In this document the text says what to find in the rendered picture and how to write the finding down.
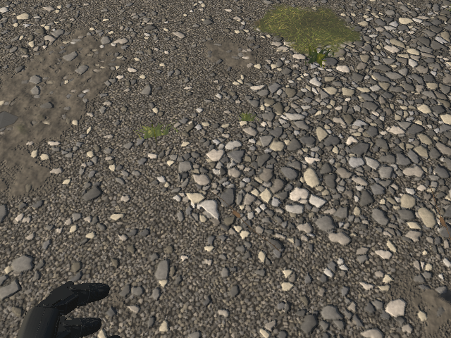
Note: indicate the left robot hand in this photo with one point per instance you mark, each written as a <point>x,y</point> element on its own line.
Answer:
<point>46,321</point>

